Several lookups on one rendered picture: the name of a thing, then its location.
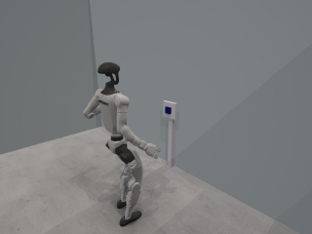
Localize left robot upper arm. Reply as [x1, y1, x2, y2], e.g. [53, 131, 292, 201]
[83, 89, 103, 119]

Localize robot right hand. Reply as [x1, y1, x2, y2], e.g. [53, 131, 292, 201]
[144, 143, 161, 159]

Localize panel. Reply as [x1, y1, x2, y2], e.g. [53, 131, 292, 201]
[163, 100, 177, 168]

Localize robot left forearm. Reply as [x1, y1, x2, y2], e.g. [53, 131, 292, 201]
[94, 105, 101, 116]

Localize right robot upper arm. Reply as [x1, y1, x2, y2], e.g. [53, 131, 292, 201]
[114, 94, 130, 136]

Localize button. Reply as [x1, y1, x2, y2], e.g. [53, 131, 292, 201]
[165, 106, 172, 114]

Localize right robot shin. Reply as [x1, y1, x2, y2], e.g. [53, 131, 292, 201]
[125, 182, 142, 219]

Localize robot right thigh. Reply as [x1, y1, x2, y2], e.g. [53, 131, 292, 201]
[119, 145, 143, 191]

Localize robot right forearm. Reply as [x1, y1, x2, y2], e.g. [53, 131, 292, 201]
[121, 126, 148, 150]

